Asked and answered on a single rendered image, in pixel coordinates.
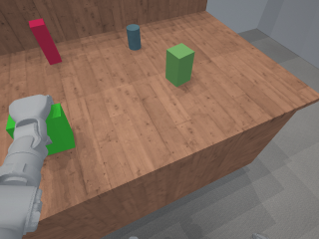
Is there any left robot upper arm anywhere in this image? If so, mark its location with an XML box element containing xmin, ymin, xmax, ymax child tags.
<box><xmin>0</xmin><ymin>185</ymin><xmax>43</xmax><ymax>239</ymax></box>

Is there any robot left forearm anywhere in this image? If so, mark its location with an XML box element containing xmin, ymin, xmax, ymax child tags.
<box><xmin>0</xmin><ymin>116</ymin><xmax>49</xmax><ymax>189</ymax></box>

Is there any sponge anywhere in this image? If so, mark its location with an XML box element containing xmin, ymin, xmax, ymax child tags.
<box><xmin>6</xmin><ymin>103</ymin><xmax>76</xmax><ymax>155</ymax></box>

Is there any table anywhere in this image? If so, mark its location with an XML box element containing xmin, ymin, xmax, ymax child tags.
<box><xmin>0</xmin><ymin>0</ymin><xmax>319</xmax><ymax>239</ymax></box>

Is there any robot left hand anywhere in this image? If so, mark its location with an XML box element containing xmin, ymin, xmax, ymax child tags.
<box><xmin>8</xmin><ymin>95</ymin><xmax>54</xmax><ymax>145</ymax></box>

